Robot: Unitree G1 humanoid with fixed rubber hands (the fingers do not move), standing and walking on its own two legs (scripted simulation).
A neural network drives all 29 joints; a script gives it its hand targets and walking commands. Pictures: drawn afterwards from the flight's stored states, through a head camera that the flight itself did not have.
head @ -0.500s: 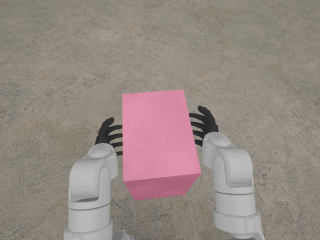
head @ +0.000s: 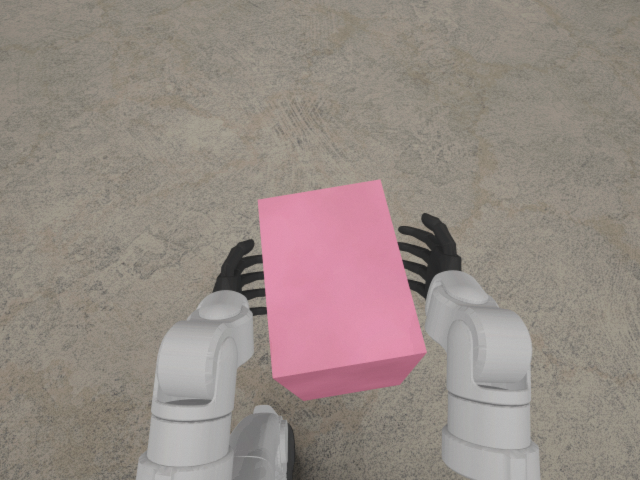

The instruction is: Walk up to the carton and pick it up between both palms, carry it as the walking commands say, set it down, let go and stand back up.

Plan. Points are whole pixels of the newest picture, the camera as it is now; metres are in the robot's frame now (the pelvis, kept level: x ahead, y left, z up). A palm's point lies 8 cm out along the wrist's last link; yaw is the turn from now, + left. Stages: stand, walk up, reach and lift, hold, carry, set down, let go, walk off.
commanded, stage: carry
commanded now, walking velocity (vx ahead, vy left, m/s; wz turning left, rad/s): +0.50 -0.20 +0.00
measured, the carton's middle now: (337, 303) +0.32 +0.01 -0.03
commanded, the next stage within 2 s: none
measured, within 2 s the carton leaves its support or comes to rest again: neither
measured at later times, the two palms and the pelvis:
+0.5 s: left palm (363, 20) +0.79 -0.01 +0.06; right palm (503, 22) +0.79 -0.24 +0.08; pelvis +0.48 -0.09 +0.01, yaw -1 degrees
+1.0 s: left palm out of the picture +1.18 -0.09 +0.09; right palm out of the picture +1.18 -0.32 +0.10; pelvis +0.86 -0.18 +0.02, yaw -2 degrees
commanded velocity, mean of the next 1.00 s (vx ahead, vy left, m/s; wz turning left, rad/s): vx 0.50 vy -0.20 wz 0.00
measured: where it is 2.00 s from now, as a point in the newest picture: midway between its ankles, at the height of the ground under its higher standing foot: (431, 103)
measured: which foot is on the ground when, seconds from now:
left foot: up 0.00-0.00, down 0.02-0.36, up 0.38-0.60, down 0.62-0.94, up 0.96-1.00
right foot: down 0.00-0.06, up 0.08-0.34, down 0.36-0.68, up 0.70-0.92, down 0.94-1.00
